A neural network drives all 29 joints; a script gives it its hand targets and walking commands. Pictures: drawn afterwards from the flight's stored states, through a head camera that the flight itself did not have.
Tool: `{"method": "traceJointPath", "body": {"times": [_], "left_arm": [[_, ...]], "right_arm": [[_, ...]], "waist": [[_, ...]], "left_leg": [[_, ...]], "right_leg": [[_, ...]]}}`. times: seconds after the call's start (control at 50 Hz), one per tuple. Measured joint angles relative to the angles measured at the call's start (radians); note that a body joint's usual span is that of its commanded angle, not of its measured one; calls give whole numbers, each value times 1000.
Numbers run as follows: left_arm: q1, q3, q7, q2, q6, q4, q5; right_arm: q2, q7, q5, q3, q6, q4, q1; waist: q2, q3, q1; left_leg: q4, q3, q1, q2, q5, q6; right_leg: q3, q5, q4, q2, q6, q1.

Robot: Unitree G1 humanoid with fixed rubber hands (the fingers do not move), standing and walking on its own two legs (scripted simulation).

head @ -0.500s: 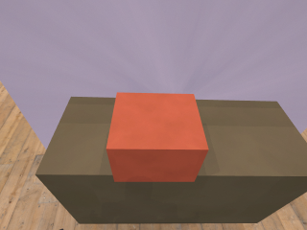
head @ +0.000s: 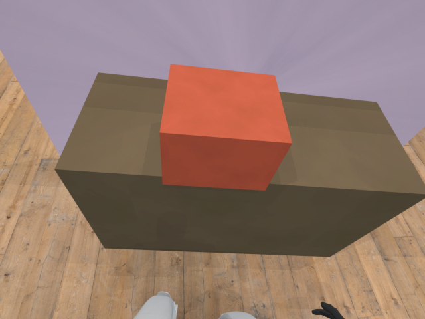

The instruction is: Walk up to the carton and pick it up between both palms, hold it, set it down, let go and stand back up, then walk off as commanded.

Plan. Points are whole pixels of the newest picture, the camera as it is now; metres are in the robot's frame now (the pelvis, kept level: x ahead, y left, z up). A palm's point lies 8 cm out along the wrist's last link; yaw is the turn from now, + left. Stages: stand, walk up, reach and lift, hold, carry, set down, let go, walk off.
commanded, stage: walk off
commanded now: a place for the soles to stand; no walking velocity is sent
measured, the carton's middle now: (219, 129) +0.57 -0.02 -0.02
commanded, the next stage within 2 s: stand in 1.74 s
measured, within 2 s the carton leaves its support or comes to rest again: neither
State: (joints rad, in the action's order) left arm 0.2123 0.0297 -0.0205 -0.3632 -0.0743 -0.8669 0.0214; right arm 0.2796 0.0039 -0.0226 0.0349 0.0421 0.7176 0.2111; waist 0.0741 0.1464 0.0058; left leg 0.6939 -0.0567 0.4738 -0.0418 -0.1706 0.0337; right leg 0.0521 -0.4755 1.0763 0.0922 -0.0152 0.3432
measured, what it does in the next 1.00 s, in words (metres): steps on the spot: right foot, then left foot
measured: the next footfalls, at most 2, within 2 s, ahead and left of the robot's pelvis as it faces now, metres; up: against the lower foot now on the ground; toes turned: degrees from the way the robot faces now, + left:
right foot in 0.10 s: -0.05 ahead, -0.11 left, +0.00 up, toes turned +5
left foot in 0.56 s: -0.18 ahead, +0.11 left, +0.00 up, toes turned -5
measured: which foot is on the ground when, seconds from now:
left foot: down 0.00-0.10, up 0.12-0.54, down 0.56-0.90, up 0.92-1.00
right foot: up 0.00-0.08, down 0.10-0.58, up 0.60-0.84, down 0.86-1.00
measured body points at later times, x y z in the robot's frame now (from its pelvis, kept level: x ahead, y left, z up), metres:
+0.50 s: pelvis -0.15 -0.02 -0.01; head -0.14 -0.05 +0.44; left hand -0.08 +0.30 -0.10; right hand -0.09 -0.34 -0.15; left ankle -0.21 +0.11 -0.68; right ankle -0.09 -0.11 -0.71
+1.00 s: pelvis -0.07 -0.03 -0.01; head -0.04 +0.00 +0.44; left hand -0.02 +0.28 -0.14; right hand +0.00 -0.33 -0.11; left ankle -0.14 +0.11 -0.66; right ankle -0.04 -0.11 -0.71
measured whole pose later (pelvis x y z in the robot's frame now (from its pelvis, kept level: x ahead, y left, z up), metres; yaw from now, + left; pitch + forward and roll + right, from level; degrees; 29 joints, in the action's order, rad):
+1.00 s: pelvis -0.07 -0.03 -0.01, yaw +2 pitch -5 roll +0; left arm 0.27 0.05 0.01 -0.37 0.05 -0.87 0.02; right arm 0.36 -0.01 0.00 0.00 0.01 0.81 0.29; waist 0.07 0.17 0.00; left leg 1.12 -0.11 0.31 -0.07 -0.54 0.03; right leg 0.00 -0.40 0.83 0.06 -0.06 0.34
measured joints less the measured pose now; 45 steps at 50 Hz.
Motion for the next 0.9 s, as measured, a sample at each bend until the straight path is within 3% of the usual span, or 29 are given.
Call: {"method": "traceJointPath", "body": {"times": [0.06,0.1,0.12,0.18,0.26,0.34,0.4,0.52,0.56,0.7,0.84,0.88,0.9], "left_arm": [[2,0,2,0,4,1,0],[9,0,4,-1,16,1,0],[10,0,5,5,20,0,0],[36,0,8,19,20,0,0],[61,0,5,20,22,0,0],[58,0,5,20,44,0,0],[46,0,7,20,53,0,0],[17,9,22,21,54,0,0],[12,9,28,21,53,0,0],[39,18,29,-8,56,0,0],[44,18,35,-23,79,1,0],[37,18,35,-18,98,1,0],[35,18,35,-13,108,1,0]], "right_arm": [[11,0,0,0,3,-17,-10],[28,0,0,0,13,-25,-18],[40,0,0,-3,21,-24,-29],[66,9,0,-9,45,15,-29],[123,10,0,-10,51,75,-19],[170,8,0,-11,51,139,-1],[188,0,0,-13,51,175,18],[175,-24,0,-15,35,205,77],[170,-26,0,-25,19,208,100],[82,-27,0,-32,-29,211,184],[54,-27,0,-32,-34,179,197],[57,-26,1,-32,-34,166,184],[59,-25,4,-32,-34,162,171]], "waist": [[-12,3,1],[-29,2,2],[-52,19,-1],[-90,39,0],[-141,37,-1],[-176,36,-1],[-184,36,-1],[-142,35,-2],[-129,34,-4],[-11,21,-4],[51,15,-3],[38,21,-2],[28,22,-1]], "left_leg": [[0,1,54,0,46,-12],[2,2,94,0,78,-30],[18,-6,104,5,59,-31],[213,-41,133,-35,-232,-28],[432,-65,115,-60,-229,-28],[439,-68,-14,-60,-207,-28],[431,-68,-128,-58,-266,-28],[255,-62,-344,-34,-442,-10],[112,-62,-418,-20,-417,11],[24,-54,-471,-22,-376,3],[4,-53,-498,-20,-417,-16],[81,-55,-463,-11,-424,-17],[179,-54,-411,-11,-369,-13]], "right_leg": [[1,-26,-38,-3,-5,-5],[2,-48,-195,-15,-21,-45],[-5,-68,-211,-7,-32,-48],[-14,-11,-212,-11,-48,-49],[-16,45,-234,-14,-47,-48],[-16,69,-238,-16,-45,-47],[-16,80,-238,-20,-45,-47],[-28,97,-243,-40,-31,-47],[-35,101,-240,-42,-16,-45],[-31,45,-162,-38,-3,-7],[-29,50,-213,-46,-15,2],[-42,126,-247,-38,-37,-2],[-50,118,-247,-33,-43,-3]]}}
